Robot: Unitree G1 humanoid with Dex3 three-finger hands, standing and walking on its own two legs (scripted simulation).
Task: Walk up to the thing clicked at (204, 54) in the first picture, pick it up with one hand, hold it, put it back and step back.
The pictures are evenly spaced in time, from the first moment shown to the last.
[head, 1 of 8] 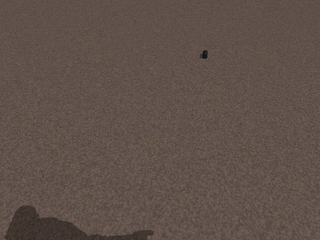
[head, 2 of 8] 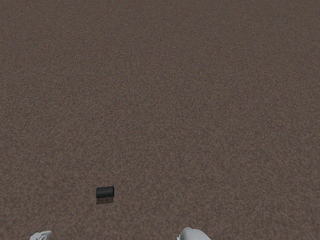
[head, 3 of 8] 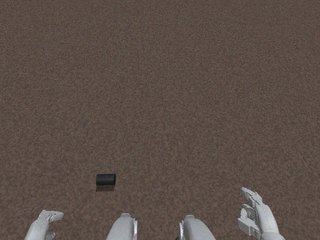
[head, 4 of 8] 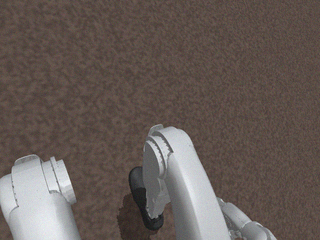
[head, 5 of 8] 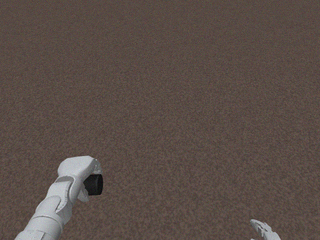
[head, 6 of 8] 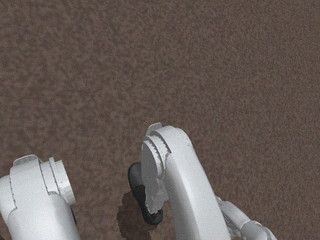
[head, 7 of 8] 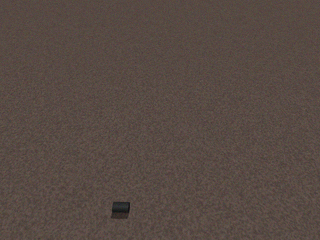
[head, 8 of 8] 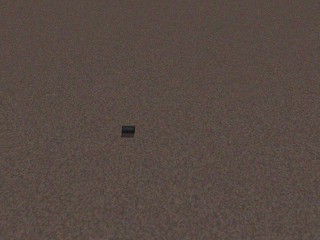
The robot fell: no
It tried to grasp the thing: yes
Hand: left
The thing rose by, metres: 0.66
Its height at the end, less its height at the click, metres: +0.00
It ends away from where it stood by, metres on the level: 0.01
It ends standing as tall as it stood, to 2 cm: yes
